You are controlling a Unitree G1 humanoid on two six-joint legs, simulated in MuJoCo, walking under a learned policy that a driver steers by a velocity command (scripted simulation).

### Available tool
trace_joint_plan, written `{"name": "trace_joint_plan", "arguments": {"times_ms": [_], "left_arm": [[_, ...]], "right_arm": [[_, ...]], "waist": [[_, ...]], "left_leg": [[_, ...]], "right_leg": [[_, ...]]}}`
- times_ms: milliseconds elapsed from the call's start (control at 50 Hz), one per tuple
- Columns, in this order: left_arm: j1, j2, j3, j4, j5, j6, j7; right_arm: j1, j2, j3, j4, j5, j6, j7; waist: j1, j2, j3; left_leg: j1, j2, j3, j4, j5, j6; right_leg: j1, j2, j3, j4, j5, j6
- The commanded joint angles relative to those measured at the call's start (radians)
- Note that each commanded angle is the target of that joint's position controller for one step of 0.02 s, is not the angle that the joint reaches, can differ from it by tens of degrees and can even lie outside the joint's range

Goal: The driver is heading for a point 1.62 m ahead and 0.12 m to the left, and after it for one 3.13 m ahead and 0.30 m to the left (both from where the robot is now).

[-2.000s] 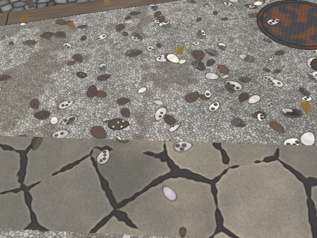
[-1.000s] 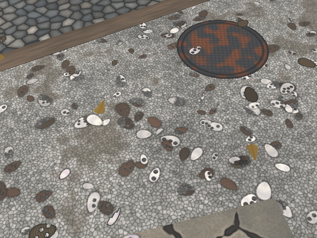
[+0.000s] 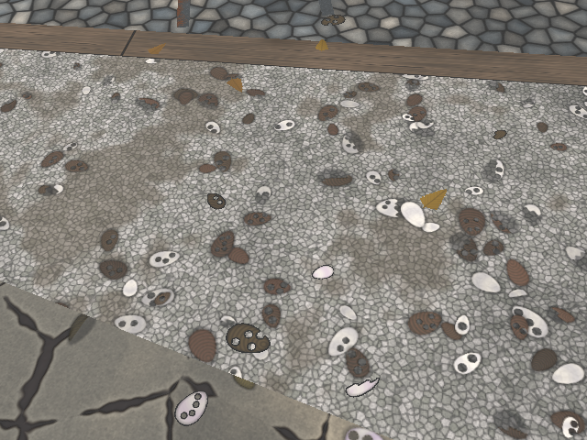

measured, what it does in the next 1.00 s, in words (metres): walks ahead, turning left: left foot, then right foot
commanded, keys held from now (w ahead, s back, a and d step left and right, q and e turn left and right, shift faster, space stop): q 0.22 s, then w+q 0.18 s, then w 0.60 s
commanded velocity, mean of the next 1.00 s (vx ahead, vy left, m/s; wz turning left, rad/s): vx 0.28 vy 0.00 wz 0.37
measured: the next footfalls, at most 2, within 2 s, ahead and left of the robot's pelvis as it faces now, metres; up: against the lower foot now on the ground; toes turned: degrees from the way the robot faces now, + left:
left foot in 0.08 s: +0.02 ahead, +0.11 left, +0.00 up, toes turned +5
right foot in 0.60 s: +0.17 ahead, -0.05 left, +0.00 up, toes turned +20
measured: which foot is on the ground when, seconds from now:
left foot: up 0.00-0.06, down 0.08-0.60, up 0.62-1.00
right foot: down 0.00-0.08, up 0.10-0.58, down 0.60-1.00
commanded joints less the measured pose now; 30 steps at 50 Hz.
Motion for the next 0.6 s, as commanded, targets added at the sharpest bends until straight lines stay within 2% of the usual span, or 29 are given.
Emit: {"name": "trace_joint_plan", "arguments": {"times_ms": [20,40,60,80,100,120,140,160,180,200,220,240,260,300,320,360,420,520,540,580,600], "left_arm": [[0.022,0.198,0.057,-0.037,-0.001,-0.005,-0.009],[0.01,0.203,0.059,-0.036,-0.008,-0.001,-0.011],[0.003,0.201,0.059,-0.032,-0.017,0.003,-0.012],[0.04,0.184,0.057,-0.021,-0.016,0.007,-0.014],[0.081,0.092,0.035,-0.053,0.005,0.018,-0.021],[-0.042,0.105,0.028,-0.109,0.001,0.036,-0.002],[-0.062,0.132,0.035,-0.1,-0.007,0.045,0.002],[-0.05,0.137,0.038,-0.084,-0.02,0.042,-0.003],[-0.03,0.147,0.042,-0.066,-0.021,0.034,-0.006],[-0.008,0.159,0.047,-0.054,-0.007,0.032,-0.01],[0.013,0.158,0.047,-0.043,-0.001,0.033,-0.014],[0.024,0.156,0.047,-0.041,0.002,0.033,-0.02],[0.016,0.151,0.046,-0.043,0.003,0.035,-0.026],[-0.031,0.148,0.045,-0.054,0.009,0.036,-0.033],[-0.052,0.149,0.045,-0.059,0.01,0.034,-0.036],[-0.079,0.144,0.044,-0.061,0.011,0.022,-0.037],[-0.102,0.127,0.036,-0.062,0.008,-0.002,-0.04],[-0.122,0.112,0.023,-0.069,-0.004,-0.031,-0.044],[-0.101,0.109,0.021,-0.065,-0.008,-0.037,-0.042],[0.021,0.097,0.019,-0.024,-0.008,-0.052,-0.029],[0.109,0.122,0.025,0.0,-0.002,-0.065,-0.018]], "right_arm": [[-0.024,-0.071,-0.01,-0.089,0.008,-0.02,-0.001],[-0.003,-0.066,-0.009,-0.086,0.005,-0.025,-0.003],[0.029,-0.066,-0.008,-0.076,-0.005,-0.034,-0.009],[0.059,-0.107,-0.017,-0.069,-0.021,-0.048,-0.021],[0.07,-0.221,-0.034,-0.087,-0.027,-0.064,-0.033],[0.144,-0.299,-0.064,-0.082,-0.009,-0.065,-0.031],[0.137,-0.24,-0.051,-0.069,-0.004,-0.063,-0.033],[0.066,-0.188,-0.034,-0.077,0.001,-0.06,-0.038],[0.001,-0.16,-0.025,-0.089,-0.002,-0.055,-0.043],[-0.014,-0.149,-0.021,-0.095,0.005,-0.056,-0.051],[-0.008,-0.14,-0.017,-0.095,0.005,-0.058,-0.051],[0.023,-0.144,-0.018,-0.087,0.005,-0.061,-0.048],[0.048,-0.151,-0.021,-0.08,0.002,-0.064,-0.045],[0.082,-0.154,-0.024,-0.068,-0.005,-0.067,-0.039],[0.098,-0.155,-0.024,-0.063,-0.008,-0.069,-0.038],[0.131,-0.162,-0.026,-0.051,-0.014,-0.076,-0.038],[0.162,-0.172,-0.029,-0.037,-0.019,-0.093,-0.04],[0.182,-0.161,-0.022,-0.015,-0.023,-0.117,-0.036],[0.171,-0.161,-0.021,-0.014,-0.022,-0.12,-0.035],[0.129,-0.151,-0.016,-0.016,-0.015,-0.123,-0.039],[0.123,-0.113,-0.005,-0.018,-0.014,-0.13,-0.043]], "waist": [[0.021,-0.209,-0.117],[0.0,-0.196,-0.122],[-0.029,-0.16,-0.126],[-0.043,-0.044,-0.133],[-0.004,0.248,-0.137],[-0.093,0.25,-0.122],[-0.074,0.133,-0.088],[-0.039,0.107,-0.049],[-0.009,0.099,-0.043],[-0.005,0.118,-0.057],[-0.001,0.114,-0.089],[-0.007,0.096,-0.124],[-0.016,0.09,-0.128],[-0.04,0.113,-0.081],[-0.048,0.124,-0.055],[-0.06,0.117,-0.034],[-0.069,0.101,-0.037],[-0.071,0.101,-0.028],[-0.055,0.096,-0.023],[0.026,0.048,-0.022],[0.069,-0.007,-0.045]], "left_leg": [[0.019,-0.02,0.07,-0.132,0.005,0.03],[0.07,-0.026,0.08,-0.222,0.061,0.045],[0.155,-0.035,0.078,-0.36,0.178,0.061],[0.266,0.012,-0.042,-0.486,0.264,0.081],[0.388,0.31,-0.432,-0.526,0.532,0.145],[0.281,0.402,-0.532,-0.492,0.76,0.312],[0.284,0.346,-0.447,-0.489,0.725,0.324],[0.242,0.277,-0.369,-0.5,0.656,0.294],[0.234,0.211,-0.32,-0.505,0.607,0.255],[0.243,0.182,-0.297,-0.5,0.643,0.247],[0.255,0.165,-0.284,-0.493,0.68,0.245],[0.267,0.157,-0.296,-0.51,0.564,0.249],[0.276,0.151,-0.325,-0.54,0.379,0.256],[0.274,0.145,-0.402,-0.609,0.027,0.27],[0.272,0.149,-0.436,-0.632,-0.045,0.276],[0.277,0.159,-0.474,-0.642,-0.068,0.288],[0.273,0.159,-0.488,-0.625,-0.039,0.3],[0.162,0.155,-0.497,-0.598,-0.033,0.293],[0.114,0.152,-0.498,-0.59,-0.032,0.284],[-0.04,0.103,-0.466,-0.516,-0.039,0.239],[-0.138,0.051,-0.419,-0.413,-0.041,0.204]], "right_leg": [[0.122,-0.245,0.152,-0.057,0.471,-0.157],[0.1,-0.241,0.132,-0.019,0.447,-0.135],[0.046,-0.228,0.096,0.044,0.375,-0.091],[-0.063,-0.191,0.044,0.172,0.217,-0.024],[-0.319,-0.067,-0.034,0.45,-0.327,0.052],[-0.396,0.042,0.108,0.565,-0.413,0.063],[-0.414,0.009,0.166,0.633,-0.344,0.063],[-0.404,0.001,0.184,0.628,-0.25,0.058],[-0.389,-0.005,0.19,0.6,-0.18,0.059],[-0.377,0.004,0.18,0.611,-0.14,0.066],[-0.358,0.013,0.179,0.625,-0.118,0.071],[-0.348,0.017,0.177,0.619,-0.104,0.075],[-0.362,0.017,0.178,0.598,-0.092,0.077],[-0.414,0.02,0.182,0.526,-0.08,0.079],[-0.433,0.024,0.182,0.487,-0.08,0.082],[-0.444,0.029,0.188,0.418,-0.075,0.084],[-0.416,0.037,0.19,0.321,-0.062,0.076],[-0.246,0.055,0.162,0.173,-0.074,0.037],[-0.172,0.06,0.158,0.131,-0.066,0.024],[0.09,0.077,0.141,-0.023,0.015,-0.002],[0.246,0.037,0.2,-0.066,-0.033,-0.01]]}}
